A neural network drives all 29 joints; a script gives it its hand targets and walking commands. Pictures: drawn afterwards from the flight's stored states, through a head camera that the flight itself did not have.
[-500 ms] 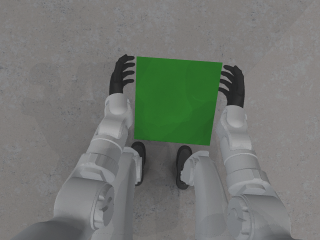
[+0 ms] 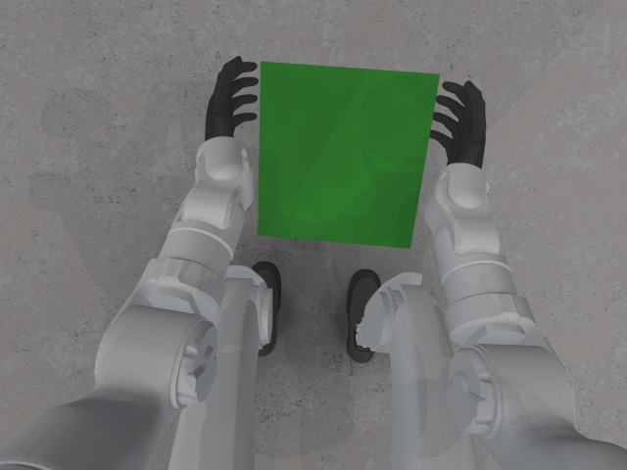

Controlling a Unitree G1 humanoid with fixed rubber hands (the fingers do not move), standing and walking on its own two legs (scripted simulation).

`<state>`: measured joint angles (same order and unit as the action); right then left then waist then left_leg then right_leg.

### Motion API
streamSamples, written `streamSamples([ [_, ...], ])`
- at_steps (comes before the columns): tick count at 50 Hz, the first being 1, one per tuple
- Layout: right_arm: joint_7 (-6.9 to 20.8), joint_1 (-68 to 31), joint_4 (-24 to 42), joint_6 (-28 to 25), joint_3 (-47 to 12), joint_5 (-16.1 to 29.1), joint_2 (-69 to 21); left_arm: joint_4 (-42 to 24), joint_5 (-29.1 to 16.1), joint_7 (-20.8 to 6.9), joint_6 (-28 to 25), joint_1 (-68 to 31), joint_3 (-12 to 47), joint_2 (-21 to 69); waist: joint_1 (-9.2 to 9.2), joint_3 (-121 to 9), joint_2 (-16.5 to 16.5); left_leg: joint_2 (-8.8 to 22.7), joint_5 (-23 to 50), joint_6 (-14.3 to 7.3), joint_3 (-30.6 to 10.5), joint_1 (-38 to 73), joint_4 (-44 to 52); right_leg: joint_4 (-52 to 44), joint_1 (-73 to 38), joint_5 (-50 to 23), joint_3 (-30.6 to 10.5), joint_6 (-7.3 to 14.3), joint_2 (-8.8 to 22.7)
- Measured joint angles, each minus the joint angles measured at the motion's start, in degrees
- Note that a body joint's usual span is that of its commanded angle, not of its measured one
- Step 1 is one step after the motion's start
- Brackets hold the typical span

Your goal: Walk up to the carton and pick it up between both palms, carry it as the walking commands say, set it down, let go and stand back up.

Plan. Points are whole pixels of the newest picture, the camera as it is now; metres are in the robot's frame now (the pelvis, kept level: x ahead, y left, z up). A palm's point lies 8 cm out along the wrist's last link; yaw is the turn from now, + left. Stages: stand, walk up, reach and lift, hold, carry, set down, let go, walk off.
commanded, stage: set down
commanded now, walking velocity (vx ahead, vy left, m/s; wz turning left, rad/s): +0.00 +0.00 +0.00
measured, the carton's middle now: (341, 147) +0.48 -0.02 -0.29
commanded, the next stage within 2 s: none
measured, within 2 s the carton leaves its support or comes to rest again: rests again in 1.08 s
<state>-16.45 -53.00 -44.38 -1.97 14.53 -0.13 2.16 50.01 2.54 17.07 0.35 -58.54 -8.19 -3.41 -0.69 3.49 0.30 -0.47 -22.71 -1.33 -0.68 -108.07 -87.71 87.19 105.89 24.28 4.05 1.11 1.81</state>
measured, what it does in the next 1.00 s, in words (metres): lowers itself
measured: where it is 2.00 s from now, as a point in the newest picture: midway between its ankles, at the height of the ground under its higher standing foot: (312, 328)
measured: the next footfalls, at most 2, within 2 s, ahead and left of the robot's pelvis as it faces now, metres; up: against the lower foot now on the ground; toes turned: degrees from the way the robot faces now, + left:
none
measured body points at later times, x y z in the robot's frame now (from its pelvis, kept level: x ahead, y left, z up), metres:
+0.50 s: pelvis +0.00 +0.00 -0.07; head +0.35 +0.02 +0.21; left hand +0.51 +0.13 -0.25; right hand +0.50 -0.15 -0.24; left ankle +0.12 +0.11 -0.52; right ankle +0.11 -0.11 -0.52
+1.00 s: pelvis -0.01 +0.00 -0.13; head +0.36 +0.01 +0.13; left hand +0.55 +0.12 -0.30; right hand +0.53 -0.18 -0.30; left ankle +0.12 +0.11 -0.52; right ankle +0.11 -0.11 -0.52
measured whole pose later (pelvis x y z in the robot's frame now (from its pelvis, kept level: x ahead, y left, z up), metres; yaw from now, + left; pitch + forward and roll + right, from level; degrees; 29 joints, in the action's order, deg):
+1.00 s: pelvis -0.01 +0.00 -0.13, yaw -1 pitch +43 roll -4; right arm -4.6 -74.6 -48.7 7.7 30.5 -3.3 7.6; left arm 57.6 3.8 6.0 7.8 -81.9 -15.1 -9.2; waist -0.7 12.8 0.3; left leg -0.5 -28.1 -1.3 -1.3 -129.1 -114.1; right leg 113.3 126.3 30.0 4.0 1.0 1.1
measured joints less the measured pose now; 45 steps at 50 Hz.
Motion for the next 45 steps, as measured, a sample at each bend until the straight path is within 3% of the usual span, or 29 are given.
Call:
streamSamples([
  [11,-0.15,-5.8,-2.97,1.69,1.67,0.66,0.98,3.47,-0.37,0.0,1.31,-5.66,0.0,-1.69,0.0,0.02,0.0,0.0,-1.26,0.0,-0.29,-6.21,-5.98,5.65,5.91,1.23,0.0,0.0,-0.29],
  [17,1.21,-8.88,-4.66,3.0,5.11,0.66,1.05,6.09,-0.37,-0.27,2.3,-8.68,0.01,-2.34,0.0,0.2,0.0,0.0,-2.42,0.0,-0.56,-9.95,-10.25,9.75,9.47,2.41,0.0,-0.06,-0.64],
  [29,3.38,-13.26,-4.65,5.27,6.28,0.65,1.98,6.28,-0.37,-2.14,4.91,-13.05,0.01,-4.85,0.0,4.48,0.0,-0.01,-4.11,0.0,-0.59,-14.91,-17.76,17.22,14.27,4.23,-0.01,-0.1,-0.65],
  [37,6.3,-16.6,-4.66,7.75,10.02,0.5,3.62,7.73,-0.39,-5.08,6.82,-18.08,-1.91,-5.24,0.0,6.29,0.0,-0.02,-4.57,0.0,-0.59,-17.49,-21.78,21.29,16.81,4.8,-0.02,-0.11,-0.65],
  [45,10.53,-20.53,-4.65,9.02,14.73,-2.88,4.63,8.16,0.52,-9.34,7.25,-22.04,-6.1,-5.79,0.0,8.64,0.0,-0.02,-4.87,0.0,-0.58,-19.63,-24.78,24.47,19.04,5.17,-0.02,-0.11,-0.65],
])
